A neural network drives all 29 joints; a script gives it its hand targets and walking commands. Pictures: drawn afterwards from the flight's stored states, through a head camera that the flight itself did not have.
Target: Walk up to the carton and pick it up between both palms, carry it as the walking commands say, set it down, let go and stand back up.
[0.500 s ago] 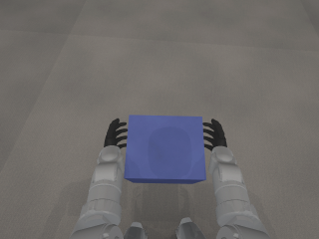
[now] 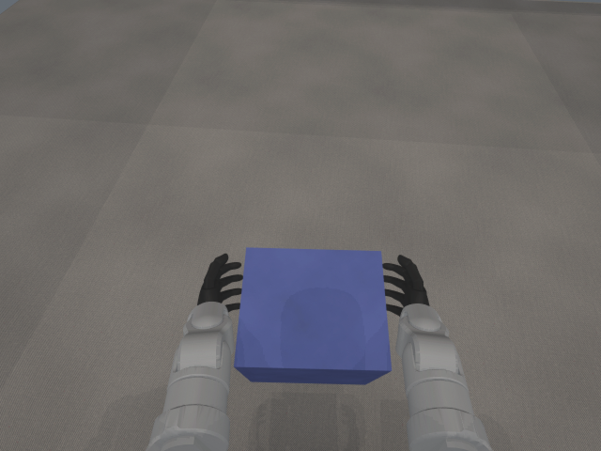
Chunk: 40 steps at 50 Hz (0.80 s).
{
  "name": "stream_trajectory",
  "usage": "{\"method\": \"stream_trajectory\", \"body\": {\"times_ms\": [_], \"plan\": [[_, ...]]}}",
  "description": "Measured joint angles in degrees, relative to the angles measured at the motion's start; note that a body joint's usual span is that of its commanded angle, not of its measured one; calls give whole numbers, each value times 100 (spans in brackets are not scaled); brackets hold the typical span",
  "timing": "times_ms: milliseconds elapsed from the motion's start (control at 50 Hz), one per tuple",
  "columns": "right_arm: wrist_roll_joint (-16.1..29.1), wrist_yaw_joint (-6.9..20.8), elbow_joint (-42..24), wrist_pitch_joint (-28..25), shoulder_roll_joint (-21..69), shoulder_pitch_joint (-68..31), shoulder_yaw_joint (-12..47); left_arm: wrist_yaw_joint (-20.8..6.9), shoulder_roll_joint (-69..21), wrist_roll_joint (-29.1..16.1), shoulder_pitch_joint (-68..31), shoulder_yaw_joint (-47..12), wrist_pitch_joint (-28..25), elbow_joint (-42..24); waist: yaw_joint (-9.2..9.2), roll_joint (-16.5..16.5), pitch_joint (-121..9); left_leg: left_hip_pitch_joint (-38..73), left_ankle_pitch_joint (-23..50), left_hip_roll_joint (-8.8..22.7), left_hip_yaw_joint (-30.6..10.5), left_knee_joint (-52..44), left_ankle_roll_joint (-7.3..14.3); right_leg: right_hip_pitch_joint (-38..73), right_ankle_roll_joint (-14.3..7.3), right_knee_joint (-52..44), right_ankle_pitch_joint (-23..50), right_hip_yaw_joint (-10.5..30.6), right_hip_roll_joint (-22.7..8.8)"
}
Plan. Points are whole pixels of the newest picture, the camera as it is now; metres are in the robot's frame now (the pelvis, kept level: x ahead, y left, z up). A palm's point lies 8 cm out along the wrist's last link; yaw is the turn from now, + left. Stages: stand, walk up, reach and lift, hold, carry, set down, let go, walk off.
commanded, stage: reach and lift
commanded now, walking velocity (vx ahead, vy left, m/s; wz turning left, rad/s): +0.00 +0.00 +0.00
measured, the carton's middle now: (310, 321) +0.34 -0.02 -0.10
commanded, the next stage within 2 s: hold in 1.70 s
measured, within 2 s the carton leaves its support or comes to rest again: neither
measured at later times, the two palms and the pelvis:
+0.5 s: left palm (197, 302) +0.31 +0.13 +0.05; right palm (429, 300) +0.30 -0.16 +0.05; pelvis +0.01 +0.00 +0.02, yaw +0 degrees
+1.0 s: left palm (190, 300) +0.30 +0.13 +0.08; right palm (434, 295) +0.30 -0.15 +0.08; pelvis +0.01 +0.00 +0.02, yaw +0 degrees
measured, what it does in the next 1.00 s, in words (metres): stands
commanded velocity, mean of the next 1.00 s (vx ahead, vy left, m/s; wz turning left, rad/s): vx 0.00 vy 0.00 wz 0.00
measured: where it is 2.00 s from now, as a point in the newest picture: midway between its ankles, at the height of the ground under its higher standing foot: outside the picture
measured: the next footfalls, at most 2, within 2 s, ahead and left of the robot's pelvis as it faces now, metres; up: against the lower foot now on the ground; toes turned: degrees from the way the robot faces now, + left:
none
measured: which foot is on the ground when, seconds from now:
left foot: down 0.00-1.00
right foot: down 0.00-1.00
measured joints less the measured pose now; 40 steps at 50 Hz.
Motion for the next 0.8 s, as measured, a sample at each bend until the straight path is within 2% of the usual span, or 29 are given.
{"method": "stream_trajectory", "body": {"times_ms": [400,620,800], "plan": [[25,52,-278,1010,-105,274,401,-163,103,-54,342,-295,972,-324,-5,-23,354,2036,290,95,-20,-1050,39,2045,-51,-1044,276,-33,-89],[45,79,-640,1696,-131,351,567,-168,134,-85,429,-526,1639,-658,29,-51,442,2788,338,134,24,-1330,52,2775,-69,-1290,317,-30,-106],[-74,97,-710,2071,-98,253,548,-233,98,76,328,-483,2044,-762,31,-50,493,3138,373,156,27,-1465,49,3121,-86,-1405,340,-66,-117]]}}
